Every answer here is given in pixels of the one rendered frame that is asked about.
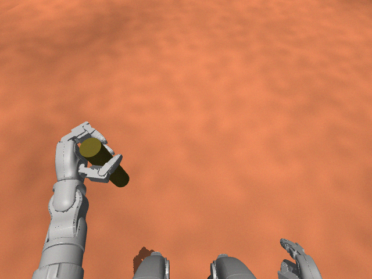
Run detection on left robot hand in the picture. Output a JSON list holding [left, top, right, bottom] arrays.
[[55, 121, 123, 183]]

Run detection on right robot hand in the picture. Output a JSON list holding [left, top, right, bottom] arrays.
[[278, 238, 323, 279]]

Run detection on left robot arm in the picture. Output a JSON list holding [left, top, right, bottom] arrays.
[[32, 178, 89, 279]]

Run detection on can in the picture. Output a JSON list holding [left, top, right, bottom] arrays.
[[79, 138, 129, 187]]

